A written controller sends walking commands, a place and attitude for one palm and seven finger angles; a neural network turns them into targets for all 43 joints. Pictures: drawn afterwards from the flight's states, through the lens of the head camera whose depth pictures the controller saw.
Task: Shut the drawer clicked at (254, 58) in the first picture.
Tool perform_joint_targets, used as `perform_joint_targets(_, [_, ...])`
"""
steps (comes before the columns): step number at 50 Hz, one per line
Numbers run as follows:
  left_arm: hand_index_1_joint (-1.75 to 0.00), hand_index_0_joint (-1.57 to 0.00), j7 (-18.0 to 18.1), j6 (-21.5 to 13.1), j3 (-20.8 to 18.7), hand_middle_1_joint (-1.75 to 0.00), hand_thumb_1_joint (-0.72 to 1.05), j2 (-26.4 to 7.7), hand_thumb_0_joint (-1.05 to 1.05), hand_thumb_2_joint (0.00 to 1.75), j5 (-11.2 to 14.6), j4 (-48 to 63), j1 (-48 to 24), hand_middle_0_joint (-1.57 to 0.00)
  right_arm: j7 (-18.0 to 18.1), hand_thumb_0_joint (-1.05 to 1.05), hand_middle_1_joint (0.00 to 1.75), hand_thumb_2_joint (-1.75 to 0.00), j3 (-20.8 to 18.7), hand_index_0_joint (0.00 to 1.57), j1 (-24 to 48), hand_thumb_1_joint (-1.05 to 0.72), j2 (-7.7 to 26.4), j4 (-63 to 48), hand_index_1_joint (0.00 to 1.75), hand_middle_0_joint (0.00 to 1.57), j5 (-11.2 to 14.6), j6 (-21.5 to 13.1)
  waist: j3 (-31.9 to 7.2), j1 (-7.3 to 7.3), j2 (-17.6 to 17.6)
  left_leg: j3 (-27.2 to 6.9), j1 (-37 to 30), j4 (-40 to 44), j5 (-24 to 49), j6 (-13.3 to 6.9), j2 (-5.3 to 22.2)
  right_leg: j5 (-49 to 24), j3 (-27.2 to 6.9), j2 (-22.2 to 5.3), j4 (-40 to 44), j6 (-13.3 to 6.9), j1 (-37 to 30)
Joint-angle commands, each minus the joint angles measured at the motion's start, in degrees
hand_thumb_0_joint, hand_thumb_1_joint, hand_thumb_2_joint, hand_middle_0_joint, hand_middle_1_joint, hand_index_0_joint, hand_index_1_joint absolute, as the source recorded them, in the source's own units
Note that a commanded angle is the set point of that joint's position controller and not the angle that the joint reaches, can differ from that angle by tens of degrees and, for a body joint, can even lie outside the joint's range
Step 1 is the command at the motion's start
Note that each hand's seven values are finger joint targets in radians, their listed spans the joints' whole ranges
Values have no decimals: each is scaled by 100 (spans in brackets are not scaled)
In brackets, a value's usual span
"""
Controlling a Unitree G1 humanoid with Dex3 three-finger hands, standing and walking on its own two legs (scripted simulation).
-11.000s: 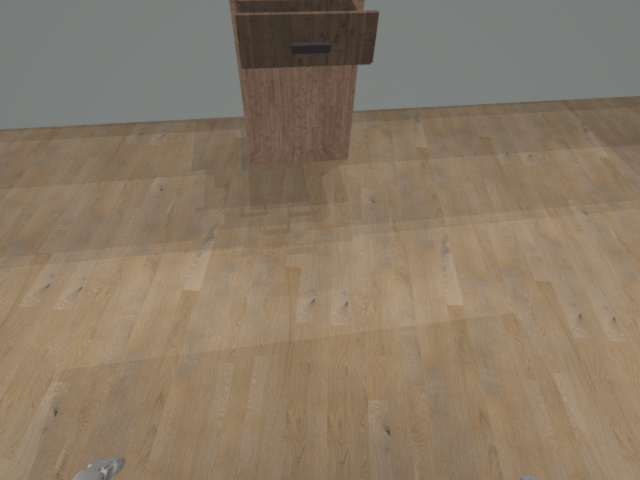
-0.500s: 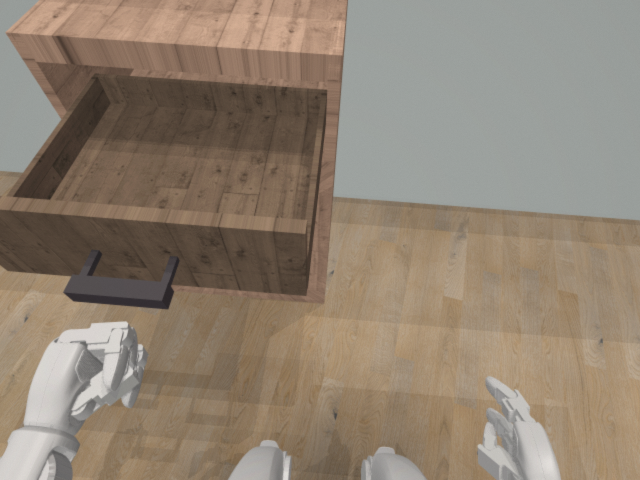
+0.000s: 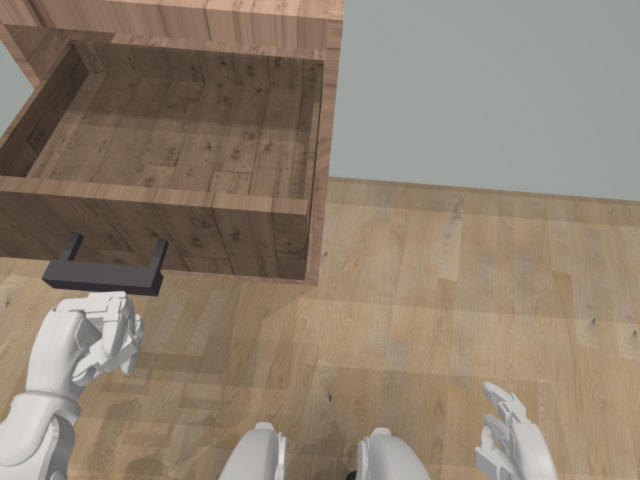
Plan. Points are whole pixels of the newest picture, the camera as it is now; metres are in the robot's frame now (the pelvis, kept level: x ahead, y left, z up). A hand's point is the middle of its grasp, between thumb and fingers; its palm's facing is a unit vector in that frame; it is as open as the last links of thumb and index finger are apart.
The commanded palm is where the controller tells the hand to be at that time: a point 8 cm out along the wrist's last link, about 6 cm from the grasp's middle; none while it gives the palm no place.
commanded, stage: bring the fist close to the handle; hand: left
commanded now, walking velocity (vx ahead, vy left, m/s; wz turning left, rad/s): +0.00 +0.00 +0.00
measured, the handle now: (111, 261) +0.36 +0.27 +0.04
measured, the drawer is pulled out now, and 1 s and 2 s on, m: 0.29 0.24 0.12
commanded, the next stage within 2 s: push the drawer shut in 0.14 s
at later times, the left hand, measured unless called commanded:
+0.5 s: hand (137, 335) +0.27 +0.22 +0.04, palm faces -0.04 -1.00 -0.06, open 3.3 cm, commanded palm +0.26 +0.27 +0.04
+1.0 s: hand (145, 290) +0.32 +0.22 +0.03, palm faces -0.04 -1.00 -0.06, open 2.9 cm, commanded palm +0.32 +0.27 +0.04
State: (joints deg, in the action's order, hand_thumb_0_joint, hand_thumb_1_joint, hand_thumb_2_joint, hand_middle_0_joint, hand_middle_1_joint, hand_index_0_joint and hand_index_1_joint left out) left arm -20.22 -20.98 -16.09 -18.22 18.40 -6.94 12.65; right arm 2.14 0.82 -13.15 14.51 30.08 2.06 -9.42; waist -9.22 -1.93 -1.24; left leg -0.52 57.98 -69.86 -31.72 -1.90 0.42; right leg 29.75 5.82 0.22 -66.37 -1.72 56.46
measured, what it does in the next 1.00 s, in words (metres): stands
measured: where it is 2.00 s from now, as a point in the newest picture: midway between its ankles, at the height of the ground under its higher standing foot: outside the picture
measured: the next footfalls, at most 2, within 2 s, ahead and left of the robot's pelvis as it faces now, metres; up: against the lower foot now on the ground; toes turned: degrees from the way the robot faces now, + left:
none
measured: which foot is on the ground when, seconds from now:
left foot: down 0.00-1.00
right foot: down 0.00-1.00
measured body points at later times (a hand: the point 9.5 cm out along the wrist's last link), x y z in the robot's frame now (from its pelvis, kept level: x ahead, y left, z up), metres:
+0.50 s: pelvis +0.00 +0.00 +0.00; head +0.09 +0.02 +0.44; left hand +0.27 +0.27 +0.04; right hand +0.19 -0.24 -0.08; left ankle +0.01 +0.10 -0.64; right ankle +0.02 -0.11 -0.64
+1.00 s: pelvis -0.01 +0.00 +0.00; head +0.09 +0.01 +0.44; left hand +0.32 +0.28 +0.04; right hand +0.14 -0.26 -0.10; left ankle +0.01 +0.10 -0.64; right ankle +0.02 -0.11 -0.64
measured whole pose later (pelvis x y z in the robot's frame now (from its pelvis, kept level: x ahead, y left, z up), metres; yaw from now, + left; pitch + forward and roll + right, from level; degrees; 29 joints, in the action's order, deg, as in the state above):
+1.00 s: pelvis -0.01 +0.00 +0.00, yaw +1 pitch +20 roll -3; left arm -21.0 -20.3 -16.0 -21.6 15.8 -25.5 -9.3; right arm 4.1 2.0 -12.9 15.6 33.5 2.3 -7.6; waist -8.2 -2.0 -1.0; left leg -1.4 60.1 -70.0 -30.1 -1.5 0.2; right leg 28.5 6.7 0.0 -66.5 -2.2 58.2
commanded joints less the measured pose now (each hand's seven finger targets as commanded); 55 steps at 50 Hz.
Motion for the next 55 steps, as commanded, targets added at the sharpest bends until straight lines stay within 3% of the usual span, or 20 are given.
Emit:
perform_joint_targets(1, [-160,-140,22,-377,-594,-160,90,-914,0,90,146,1104,-71,-140,76,0,30,-90,-380,20,69,-90,855,-831,30,20,-2,-274,-1710,94,-269,-289,-1160,1048,1887,61,-19,-1363,-261,81,809,24,-1245])
perform_joint_targets(3, [-160,-140,-2,-435,-465,-160,90,-793,0,90,157,1233,74,-140,57,0,30,-90,-383,20,91,-90,838,-859,30,20,1,-283,-1712,99,-402,-291,-1250,1057,2025,80,-23,-1470,-255,73,804,18,-1245])
perform_joint_targets(10, [-160,-140,42,-574,-400,-160,90,-813,0,90,117,1319,-56,-140,57,0,30,-90,-388,20,70,-90,858,-828,30,20,-20,-273,-1464,-16,-311,-346,-1156,994,1846,83,-13,-1256,-223,103,754,5,-979])
perform_joint_targets(12, [-160,-140,47,-598,-449,-160,90,-794,0,90,115,1321,181,-140,53,0,30,-90,-401,20,81,-90,833,-855,30,20,-12,-258,-1575,59,-297,-320,-1204,1011,1878,89,-22,-1288,-239,89,765,4,-1076])
perform_joint_targets(16, [-160,-140,61,-614,-324,-160,90,-811,0,90,64,1371,-367,-140,82,0,30,-90,-367,20,37,-90,869,-793,30,20,-29,-243,-1534,-48,-475,-355,-1232,960,1791,92,-3,-1169,-232,97,723,2,-827])
perform_joint_targets(20, [-160,-140,47,-501,-287,-160,90,-863,0,90,42,1160,-769,-140,119,0,30,-90,-338,20,25,-90,913,-779,30,20,-29,-215,-1548,-88,-340,-381,-1136,951,1616,67,-7,-1044,-242,106,738,2,-801])
perform_joint_targets(21, [-160,-140,43,-470,-418,-160,90,-985,0,90,26,1112,-792,-140,126,0,30,-90,-339,20,13,-90,919,-776,30,20,-21,-194,-1611,-22,-431,-368,-1174,980,1625,83,-2,-1034,-257,99,748,-6,-837])
perform_joint_targets(26, [-160,-140,66,-292,-355,-160,90,-922,0,90,35,984,-926,-140,108,0,30,-90,-306,20,-2,-90,891,-812,30,20,-15,-128,-1809,22,-429,-325,-1283,1016,1914,75,-13,-1341,-263,85,775,3,-1085])
perform_joint_targets(30, [-160,-140,134,-333,-310,-160,90,-1005,0,90,-14,775,-1821,-140,160,0,30,-90,-288,20,-12,-90,935,-678,30,20,-21,-117,-1505,-171,-363,-362,-1079,970,1468,48,7,-967,-278,90,807,10,-773])
perform_joint_targets(33, [-160,-140,119,-372,-232,-160,90,-951,0,90,-41,546,-2150,-140,188,0,30,-90,-295,20,-51,-90,944,-600,30,20,-21,-132,-1619,-186,-338,-347,-1129,968,1365,41,-4,-886,-315,71,846,19,-772])
perform_joint_targets(36, [-160,-140,62,-383,-310,-160,90,-1170,0,90,-93,329,-2602,-140,230,0,30,-90,-289,20,-72,-90,984,-497,30,20,-14,-125,-1749,-218,-327,-334,-1104,940,1296,16,1,-830,-370,58,868,19,-790])
perform_joint_targets(38, [-160,-140,18,-346,-284,-160,90,-1200,0,90,-75,115,-2995,-140,254,0,30,-90,-264,20,-40,-90,979,-440,30,20,0,-115,-1622,-257,-311,-318,-1001,967,1036,4,-9,-618,-403,46,939,29,-781])
perform_joint_targets(42, [-160,-140,-25,-306,-419,-160,90,-1439,0,90,-69,-185,-3517,-140,306,0,30,-90,-251,20,-73,-90,1008,-339,30,20,15,-106,-1797,-237,-450,-331,-1101,1006,1025,7,-1,-600,-442,31,965,12,-803])
perform_joint_targets(44, [-160,-140,-37,-277,-338,-160,90,-1332,0,90,-65,-321,-3560,-140,295,0,30,-90,-236,20,-80,-90,986,-361,30,20,25,-95,-1802,-201,-511,-320,-1148,1079,1015,14,-16,-594,-441,23,1012,6,-865])
perform_joint_targets(47, [-160,-140,9,-290,-436,-160,90,-1514,0,90,-101,-610,-4058,-140,302,0,30,-90,-231,20,-147,-90,1021,-280,30,20,16,-62,-1864,-256,-386,-346,-1136,1080,962,11,5,-561,-450,32,1010,15,-837])
perform_joint_targets(48, [-160,-140,-2,-288,-353,-160,90,-1375,0,90,-85,-683,-4023,-140,286,0,30,-90,-223,20,-150,-90,988,-304,30,20,16,-63,-1877,-236,-414,-308,-1123,1086,988,5,-16,-581,-481,21,1054,20,-927])
perform_joint_targets(50, [-160,-140,15,-311,-561,-160,90,-1615,0,90,-101,-923,-4045,-140,279,0,30,-90,-221,20,-215,-90,1022,-295,30,20,6,-25,-1915,-215,-223,-299,-1001,1066,1088,-8,0,-642,-489,44,1039,12,-1080])
perform_joint_targets(51, [-160,-140,2,-325,-549,-160,90,-1556,0,90,-115,-1002,-4063,-140,265,0,30,-90,-222,20,-222,-90,1003,-305,30,20,8,1,-1929,-213,-203,-272,-1010,1071,1140,-10,2,-697,-512,42,1068,26,-1114])
perform_joint_targets(55, [-160,-140,-12,-390,-699,-160,90,-1747,0,90,-151,-1306,-4215,-140,235,0,30,-90,-225,20,-289,-90,1017,-309,30,20,3,93,-1886,-176,-327,-252,-989,1088,1259,2,9,-820,-521,54,1042,1,-1162])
